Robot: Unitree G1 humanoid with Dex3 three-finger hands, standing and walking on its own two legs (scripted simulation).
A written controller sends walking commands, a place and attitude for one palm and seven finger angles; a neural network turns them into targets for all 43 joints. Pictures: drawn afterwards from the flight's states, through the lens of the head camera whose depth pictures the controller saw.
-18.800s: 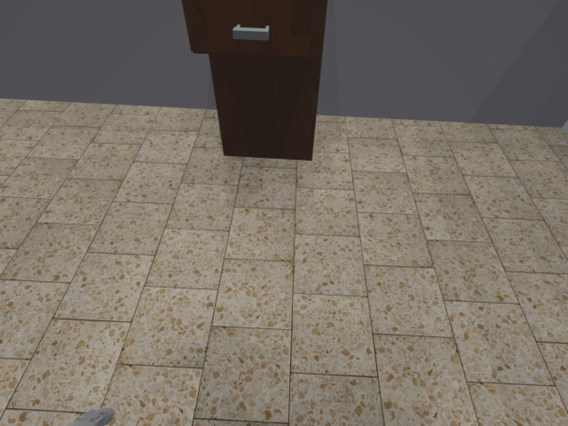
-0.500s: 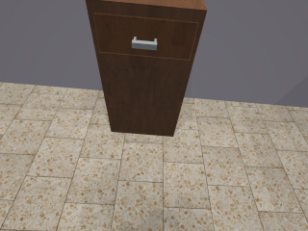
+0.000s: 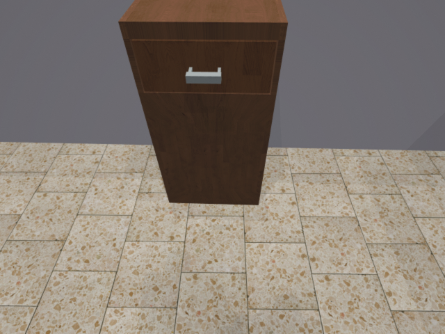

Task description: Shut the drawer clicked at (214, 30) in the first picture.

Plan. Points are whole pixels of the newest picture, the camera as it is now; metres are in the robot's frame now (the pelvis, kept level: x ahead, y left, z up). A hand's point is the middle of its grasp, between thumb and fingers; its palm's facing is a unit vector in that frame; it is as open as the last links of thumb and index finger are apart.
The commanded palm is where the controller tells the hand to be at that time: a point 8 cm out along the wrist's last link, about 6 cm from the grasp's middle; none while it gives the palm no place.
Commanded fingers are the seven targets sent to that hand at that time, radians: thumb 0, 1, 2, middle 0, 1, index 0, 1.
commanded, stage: let the arm hang, fingers relaxed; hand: left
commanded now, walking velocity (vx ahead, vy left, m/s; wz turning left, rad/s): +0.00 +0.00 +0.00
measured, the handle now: (204, 74) +0.85 +0.11 +0.03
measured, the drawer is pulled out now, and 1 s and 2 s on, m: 0.00 0.00 0.00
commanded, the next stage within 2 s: look to check the result in 0.24 s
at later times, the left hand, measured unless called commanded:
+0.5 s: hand out of the picture -0.03 +0.13 -0.18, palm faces +0.06 -0.98 -0.18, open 7.4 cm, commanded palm none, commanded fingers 0.00 0.90 0.90 -0.20 -0.30 -0.20 -0.30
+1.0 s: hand out of the picture -0.02 +0.13 -0.18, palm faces +0.05 -0.99 -0.16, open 7.4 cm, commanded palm none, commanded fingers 0.00 0.90 0.90 -0.20 -0.30 -0.20 -0.30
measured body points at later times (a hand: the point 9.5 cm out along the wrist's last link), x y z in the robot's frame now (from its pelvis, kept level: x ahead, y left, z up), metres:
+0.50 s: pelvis +0.01 -0.02 +0.00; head +0.02 -0.02 +0.45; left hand -0.03 +0.19 -0.16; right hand -0.02 -0.22 -0.17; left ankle +0.05 +0.10 -0.74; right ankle -0.04 -0.07 -0.74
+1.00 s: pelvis +0.02 -0.01 +0.00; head +0.03 -0.02 +0.45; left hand -0.02 +0.19 -0.16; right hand -0.02 -0.22 -0.17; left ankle +0.05 +0.10 -0.74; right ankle -0.04 -0.07 -0.74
